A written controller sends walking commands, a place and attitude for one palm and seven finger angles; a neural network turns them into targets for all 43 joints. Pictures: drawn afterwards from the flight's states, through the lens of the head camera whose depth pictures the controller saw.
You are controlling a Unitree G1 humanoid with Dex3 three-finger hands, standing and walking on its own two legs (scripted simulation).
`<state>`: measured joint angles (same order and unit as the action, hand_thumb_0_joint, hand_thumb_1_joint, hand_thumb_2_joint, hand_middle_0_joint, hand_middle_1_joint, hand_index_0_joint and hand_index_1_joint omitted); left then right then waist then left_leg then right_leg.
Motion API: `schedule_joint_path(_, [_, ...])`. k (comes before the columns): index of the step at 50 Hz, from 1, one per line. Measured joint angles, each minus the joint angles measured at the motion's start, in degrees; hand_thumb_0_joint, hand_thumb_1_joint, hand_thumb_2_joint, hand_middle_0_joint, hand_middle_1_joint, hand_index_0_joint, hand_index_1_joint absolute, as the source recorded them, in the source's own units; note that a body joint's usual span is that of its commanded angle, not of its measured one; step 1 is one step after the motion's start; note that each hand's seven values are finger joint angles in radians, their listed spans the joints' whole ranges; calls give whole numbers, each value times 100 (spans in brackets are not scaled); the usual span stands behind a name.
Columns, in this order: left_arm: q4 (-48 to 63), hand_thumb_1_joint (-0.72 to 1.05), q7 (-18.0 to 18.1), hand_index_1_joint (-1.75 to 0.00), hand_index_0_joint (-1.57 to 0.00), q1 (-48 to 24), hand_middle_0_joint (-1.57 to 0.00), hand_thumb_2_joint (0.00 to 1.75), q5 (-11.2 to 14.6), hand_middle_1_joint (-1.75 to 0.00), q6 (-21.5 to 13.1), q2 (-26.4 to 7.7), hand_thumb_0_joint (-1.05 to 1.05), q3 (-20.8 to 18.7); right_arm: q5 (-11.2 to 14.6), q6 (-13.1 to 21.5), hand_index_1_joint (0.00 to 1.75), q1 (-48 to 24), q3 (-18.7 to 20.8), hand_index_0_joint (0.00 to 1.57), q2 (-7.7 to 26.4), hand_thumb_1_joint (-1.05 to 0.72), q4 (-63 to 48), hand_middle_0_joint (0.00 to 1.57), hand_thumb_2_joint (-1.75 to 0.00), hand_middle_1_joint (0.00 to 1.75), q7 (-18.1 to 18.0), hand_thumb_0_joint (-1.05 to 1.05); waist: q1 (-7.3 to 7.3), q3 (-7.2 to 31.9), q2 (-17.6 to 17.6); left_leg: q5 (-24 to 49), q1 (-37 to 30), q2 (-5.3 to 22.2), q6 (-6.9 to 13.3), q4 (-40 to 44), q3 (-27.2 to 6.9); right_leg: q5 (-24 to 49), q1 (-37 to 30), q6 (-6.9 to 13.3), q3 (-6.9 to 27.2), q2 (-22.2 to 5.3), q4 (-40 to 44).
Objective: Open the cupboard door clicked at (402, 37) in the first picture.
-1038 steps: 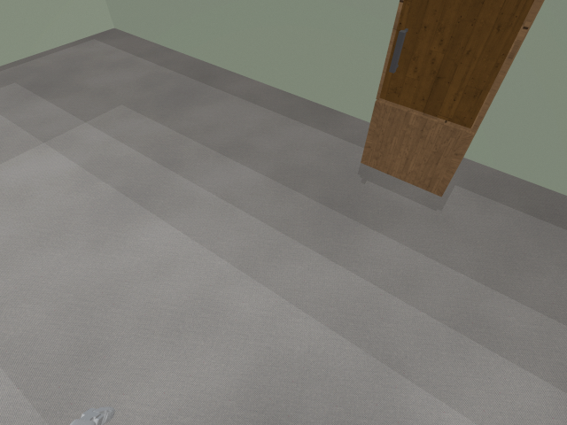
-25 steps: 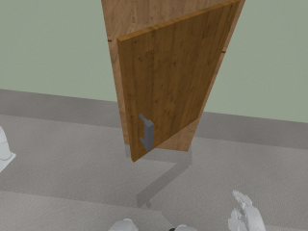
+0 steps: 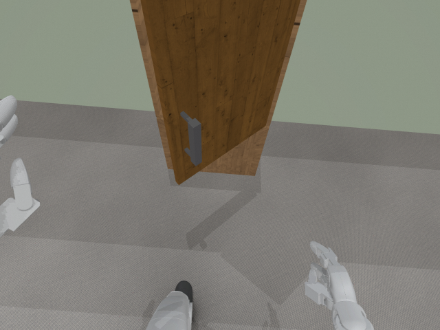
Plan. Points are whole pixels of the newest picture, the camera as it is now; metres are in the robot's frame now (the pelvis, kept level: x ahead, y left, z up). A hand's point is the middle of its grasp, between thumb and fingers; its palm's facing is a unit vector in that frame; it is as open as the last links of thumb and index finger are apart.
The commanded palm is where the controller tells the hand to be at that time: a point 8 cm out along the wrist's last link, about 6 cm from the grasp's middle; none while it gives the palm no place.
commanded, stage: stop stepping back and stand still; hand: left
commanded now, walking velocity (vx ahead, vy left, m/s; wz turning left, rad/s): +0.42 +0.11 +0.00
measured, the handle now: (190, 139) +0.55 +0.13 -0.09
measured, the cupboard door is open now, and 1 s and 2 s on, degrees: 45 45 45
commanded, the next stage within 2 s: let the arm hang, fingers relaxed in 1.14 s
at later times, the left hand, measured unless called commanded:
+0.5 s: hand out of the picture +0.16 +0.25 +0.17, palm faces +0.45 -0.80 -0.40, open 7.4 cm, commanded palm +0.09 +0.29 +0.19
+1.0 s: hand out of the picture +0.10 +0.28 +0.17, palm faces +0.44 -0.80 -0.40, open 7.4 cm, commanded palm +0.04 +0.32 +0.19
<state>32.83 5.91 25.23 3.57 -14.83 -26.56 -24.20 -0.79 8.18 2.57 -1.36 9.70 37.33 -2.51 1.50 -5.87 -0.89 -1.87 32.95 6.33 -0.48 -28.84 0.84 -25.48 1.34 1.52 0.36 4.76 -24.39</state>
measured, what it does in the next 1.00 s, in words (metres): walks backwards: left foot, then left foot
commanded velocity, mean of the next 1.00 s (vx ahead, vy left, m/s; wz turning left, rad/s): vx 0.03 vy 0.01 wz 0.00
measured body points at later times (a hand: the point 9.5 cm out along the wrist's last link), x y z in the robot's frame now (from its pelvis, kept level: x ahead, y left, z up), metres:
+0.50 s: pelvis -0.05 -0.01 +0.01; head -0.05 +0.00 +0.46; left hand +0.13 +0.29 +0.20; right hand +0.08 -0.27 -0.07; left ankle -0.04 +0.12 -0.72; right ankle -0.09 -0.10 -0.72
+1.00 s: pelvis -0.10 +0.02 +0.02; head -0.11 +0.03 +0.47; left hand +0.07 +0.32 +0.19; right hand +0.05 -0.22 -0.06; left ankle -0.04 +0.12 -0.72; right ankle -0.09 -0.10 -0.72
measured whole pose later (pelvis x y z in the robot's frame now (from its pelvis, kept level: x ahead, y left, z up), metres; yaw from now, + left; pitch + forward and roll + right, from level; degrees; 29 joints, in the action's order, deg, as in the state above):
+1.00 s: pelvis -0.10 +0.02 +0.02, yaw +0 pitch -2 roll -1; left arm 23.7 8.6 28.5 1.4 -9.2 -20.8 -21.2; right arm -0.3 8.1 14.7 -1.7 12.3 37.3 -5.3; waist 0.4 -0.1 0.9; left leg -7.5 14.5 0.5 1.4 -23.4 2.5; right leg -12.2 9.4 0.3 -3.3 0.5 -23.0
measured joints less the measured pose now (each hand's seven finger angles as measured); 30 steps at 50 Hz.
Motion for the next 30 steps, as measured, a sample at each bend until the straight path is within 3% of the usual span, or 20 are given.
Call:
schedule_joint_path(2, [210, 89, -60, -30, -22, 454, -21, 90, -9, -30, -44, -207, 1, -139, 101, -130, 30, 312, -70, 20, -28, -90, -52, 21, -90, 30, -37, 1, -148, 181, 282, -591, -274, -295, 91, -340, 96, -14, 6, -31, 31, -158, -137])
schedule_joint_path(3, [306, 89, -72, -30, -22, 767, -21, 90, 6, -30, -44, -265, 1, -270, 105, -172, 30, 483, -98, 20, 2, -90, -102, 21, -90, 30, -56, 1, -199, 343, 346, -333, -508, -392, 136, -288, 161, -20, 81, -61, 29, -189, -281])
schedule_joint_path(5, [354, 89, -47, -30, -22, 1195, -22, 90, 68, -30, 52, -366, 1, -480, 94, -211, 30, 719, -73, 20, 71, -90, -148, 21, -90, 30, -122, 1, -351, 569, 412, -301, -732, -440, 132, -38, 189, 37, 309, -148, -131, -262, -776])
schedule_joint_path(8, [19, 88, 20, -30, -22, 1243, -22, 90, 150, -30, 209, -418, 1, -544, 63, -152, 30, 939, 20, 20, 253, -90, -181, 21, -90, 30, -170, 1, -384, 715, 406, -194, -884, -451, 105, 163, 271, -380, 654, -249, -200, -315, -1097])
schedule_joint_path(9, [-135, 89, 51, -30, -22, 1164, -22, 90, 144, -30, 272, -391, 1, -535, 52, -132, 30, 980, 51, 20, 322, -90, -196, 20, -90, 30, -193, 1, -397, 717, 379, -160, -902, -466, 100, 204, 275, -473, 713, -202, -250, -329, -945])
schedule_joint_path(11, [-470, 89, 98, -30, -22, 941, -22, 90, 90, -30, 361, -248, 1, -420, 46, -149, 30, 1077, 138, 20, 454, -90, -202, 20, -90, 30, -233, 1, -492, 678, 240, -421, -843, -505, 65, 79, 144, 73, 678, 12, -418, -323, -803])
schedule_joint_path(13, [-655, 89, 133, -30, -22, 885, -21, 90, 53, -30, 437, -49, 1, -244, 55, -227, 30, 1231, 210, 20, 539, -90, -73, 20, -90, 30, -230, 1, -419, 791, 198, -1180, -628, -591, -25, -772, -7, 284, 681, 157, -456, -343, -738])
schedule_joint_path(16, [-719, 89, 183, -30, -22, 997, -21, 90, -39, -30, 427, 295, 1, -46, 65, -273, 30, 1505, 240, 20, 555, -90, 241, 20, -90, 30, -231, 1, -192, 1119, 308, -1428, -542, -660, -67, -2115, -50, 391, 697, 184, -313, -380, -520])
schedule_joint_path(18, [-773, 89, 218, -30, -22, 885, -21, 90, -113, -30, 401, 453, 1, 84, 91, -221, 30, 1657, 214, 20, 526, -90, 343, 20, -90, 30, -279, 1, -135, 1181, 351, -1458, -862, -565, -26, -1911, 23, 484, 655, 178, -345, -372, -360])
schedule_joint_path(21, [-836, 89, 266, -30, -22, 464, -21, 90, -192, -30, 356, 590, 1, 252, 85, -39, 30, 1687, 173, 20, 526, -90, 380, 20, -90, 30, -367, 1, -128, 1030, 232, -1188, -1590, -403, 77, -631, 11, 505, 693, 161, -537, -284, -384])
schedule_joint_path(22, [-831, 89, 283, -30, -21, 344, -21, 90, -200, -30, 361, 604, 1, 271, 82, 7, 30, 1621, 173, 20, 515, -90, 374, 20, -90, 30, -373, 1, -144, 948, 188, -1409, -1760, -380, 3, -292, -12, 477, 755, 145, -580, -269, -477])
schedule_joint_path(25, [-799, 89, 321, -30, -21, 247, -21, 90, -195, -30, 426, 496, 1, 168, 102, 21, 30, 1254, 108, 20, 313, -90, 267, 20, -90, 30, -323, 1, -138, 649, 323, -1263, -1843, -458, -59, -139, 165, 538, 872, 65, -417, -381, -671])
schedule_joint_path(30, [-500, 89, 211, -30, -21, 578, -21, 90, -134, -30, 422, 183, 1, 53, 97, 88, 30, 947, -51, 20, 79, -90, -144, 20, -90, 30, -173, 1, -311, 586, 140, -1160, -1834, -375, -44, -37, 236, 746, 861, 114, -345, -295, -443])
